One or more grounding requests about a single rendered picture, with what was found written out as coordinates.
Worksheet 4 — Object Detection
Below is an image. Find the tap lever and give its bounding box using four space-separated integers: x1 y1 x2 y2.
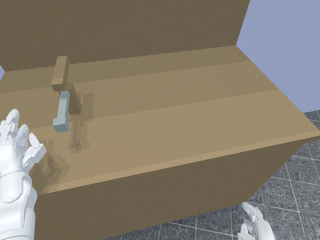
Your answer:
52 90 70 133

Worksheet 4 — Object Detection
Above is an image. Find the counter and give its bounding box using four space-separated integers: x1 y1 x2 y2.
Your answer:
0 0 320 240

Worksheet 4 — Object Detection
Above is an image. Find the left robot forearm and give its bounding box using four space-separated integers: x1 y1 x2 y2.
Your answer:
0 171 37 240

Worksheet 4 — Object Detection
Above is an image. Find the robot left hand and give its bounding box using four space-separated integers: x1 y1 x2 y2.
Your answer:
0 109 47 178

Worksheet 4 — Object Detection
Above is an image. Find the robot right hand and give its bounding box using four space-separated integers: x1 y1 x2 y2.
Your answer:
237 202 276 240

